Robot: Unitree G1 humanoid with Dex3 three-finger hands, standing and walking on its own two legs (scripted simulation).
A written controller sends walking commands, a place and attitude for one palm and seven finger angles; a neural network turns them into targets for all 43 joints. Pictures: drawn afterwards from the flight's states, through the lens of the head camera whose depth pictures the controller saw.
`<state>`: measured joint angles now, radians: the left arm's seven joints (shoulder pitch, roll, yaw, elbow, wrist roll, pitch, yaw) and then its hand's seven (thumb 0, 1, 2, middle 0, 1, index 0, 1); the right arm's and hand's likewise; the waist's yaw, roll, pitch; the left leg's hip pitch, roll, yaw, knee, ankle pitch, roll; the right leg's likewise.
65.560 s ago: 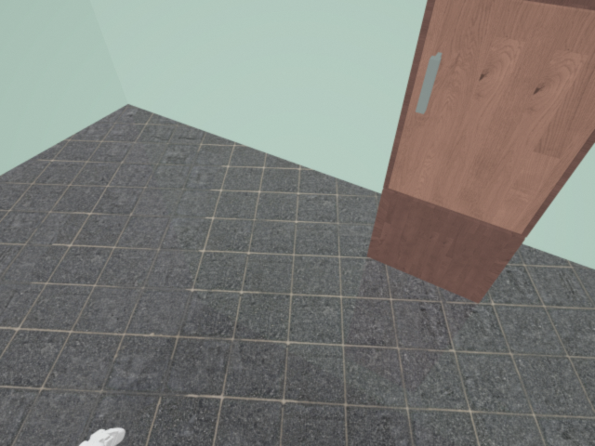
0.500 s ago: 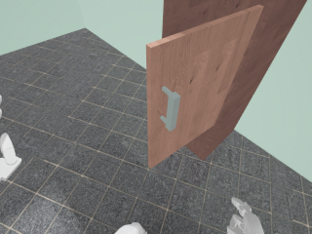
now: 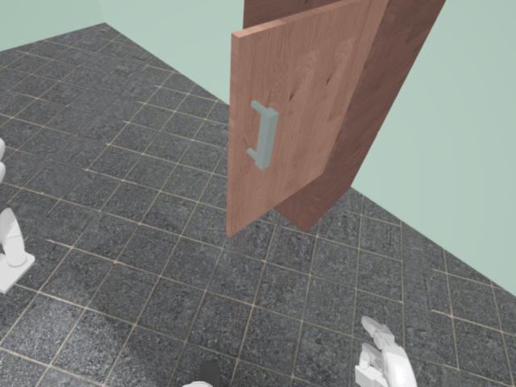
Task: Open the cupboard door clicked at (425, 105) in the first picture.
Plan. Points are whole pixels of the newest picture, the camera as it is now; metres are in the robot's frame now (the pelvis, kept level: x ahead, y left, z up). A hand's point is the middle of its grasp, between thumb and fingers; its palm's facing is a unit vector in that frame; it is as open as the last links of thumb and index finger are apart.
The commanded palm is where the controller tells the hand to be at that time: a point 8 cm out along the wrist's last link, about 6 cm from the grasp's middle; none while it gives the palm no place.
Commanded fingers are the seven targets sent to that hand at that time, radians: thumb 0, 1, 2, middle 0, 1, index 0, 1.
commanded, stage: stop stepping back and stand still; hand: left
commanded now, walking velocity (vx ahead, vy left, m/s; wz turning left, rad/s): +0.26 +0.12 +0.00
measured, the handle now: (259, 135) +0.57 +0.03 +0.05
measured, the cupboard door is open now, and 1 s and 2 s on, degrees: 84 84 84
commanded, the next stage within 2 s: let the arm hang, fingers relaxed in 0.78 s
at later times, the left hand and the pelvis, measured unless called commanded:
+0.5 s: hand (60, 330) +0.15 +0.20 +0.16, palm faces +0.33 -0.79 -0.52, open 7.4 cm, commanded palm +0.09 +0.26 +0.18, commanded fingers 0.00 0.90 0.90 -0.20 -0.30 -0.20 -0.30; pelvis -0.07 -0.03 -0.02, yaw -2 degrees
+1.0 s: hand (86, 370) +0.14 +0.22 +0.01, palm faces +0.09 -0.88 -0.46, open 7.4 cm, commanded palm none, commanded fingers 0.00 0.90 0.90 -0.20 -0.30 -0.20 -0.30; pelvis -0.08 -0.01 -0.01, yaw -1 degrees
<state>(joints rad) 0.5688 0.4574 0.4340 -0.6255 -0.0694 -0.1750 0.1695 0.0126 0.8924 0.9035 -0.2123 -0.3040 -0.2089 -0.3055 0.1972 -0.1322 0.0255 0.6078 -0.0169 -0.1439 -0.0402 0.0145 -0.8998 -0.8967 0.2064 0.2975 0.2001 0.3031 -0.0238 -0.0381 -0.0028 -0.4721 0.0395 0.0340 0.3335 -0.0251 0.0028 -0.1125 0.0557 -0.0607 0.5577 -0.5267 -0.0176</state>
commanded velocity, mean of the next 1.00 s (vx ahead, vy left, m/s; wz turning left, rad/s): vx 0.07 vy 0.03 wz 0.00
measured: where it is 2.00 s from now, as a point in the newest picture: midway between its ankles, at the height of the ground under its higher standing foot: outside the picture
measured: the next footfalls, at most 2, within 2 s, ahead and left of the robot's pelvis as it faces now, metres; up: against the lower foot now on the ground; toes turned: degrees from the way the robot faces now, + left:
right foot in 0.04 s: -0.12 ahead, -0.09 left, +0.00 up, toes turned -3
left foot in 0.28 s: +0.06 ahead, +0.10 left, +0.00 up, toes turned +1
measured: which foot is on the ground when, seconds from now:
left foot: down 0.00-0.04, up 0.06-0.26, down 0.28-0.50, up 0.52-0.82, down 0.84-1.00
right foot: up 0.00-0.02, down 0.04-0.28, up 0.30-0.44, down 0.46-1.00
